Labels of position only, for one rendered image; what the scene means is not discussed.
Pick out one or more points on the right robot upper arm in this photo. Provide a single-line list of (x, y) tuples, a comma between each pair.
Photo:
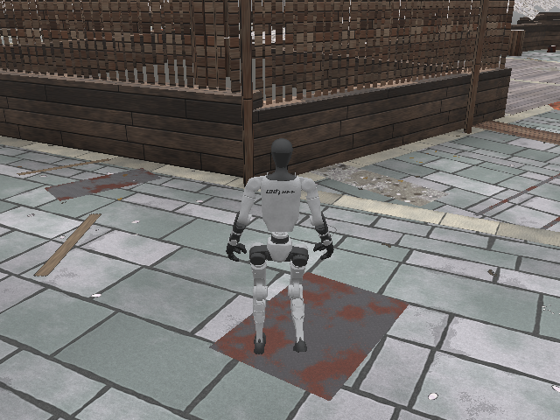
[(309, 186)]

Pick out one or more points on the robot right forearm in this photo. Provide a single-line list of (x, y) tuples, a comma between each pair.
[(323, 232)]

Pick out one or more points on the right robot hand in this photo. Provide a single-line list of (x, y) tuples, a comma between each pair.
[(319, 246)]

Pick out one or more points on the right robot shin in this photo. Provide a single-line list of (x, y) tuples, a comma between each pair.
[(298, 313)]

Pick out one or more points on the robot left forearm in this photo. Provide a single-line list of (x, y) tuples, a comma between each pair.
[(236, 232)]

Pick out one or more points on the left robot hand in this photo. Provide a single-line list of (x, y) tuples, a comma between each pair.
[(238, 249)]

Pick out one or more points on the right robot thigh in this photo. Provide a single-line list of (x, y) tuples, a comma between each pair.
[(298, 261)]

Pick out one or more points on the left robot upper arm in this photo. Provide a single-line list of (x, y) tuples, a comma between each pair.
[(248, 198)]

